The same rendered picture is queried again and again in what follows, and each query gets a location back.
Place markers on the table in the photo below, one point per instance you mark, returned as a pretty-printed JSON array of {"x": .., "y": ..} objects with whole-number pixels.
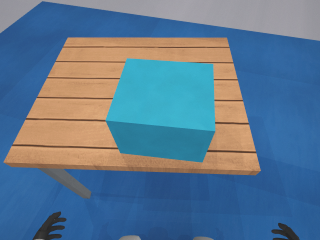
[{"x": 66, "y": 127}]

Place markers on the left robot hand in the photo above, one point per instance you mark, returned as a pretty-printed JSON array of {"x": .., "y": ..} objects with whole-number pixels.
[{"x": 46, "y": 228}]

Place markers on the carton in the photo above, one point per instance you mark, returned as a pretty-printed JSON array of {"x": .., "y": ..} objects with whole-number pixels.
[{"x": 164, "y": 109}]

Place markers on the right robot hand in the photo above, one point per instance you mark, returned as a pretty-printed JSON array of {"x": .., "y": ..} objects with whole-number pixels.
[{"x": 286, "y": 231}]

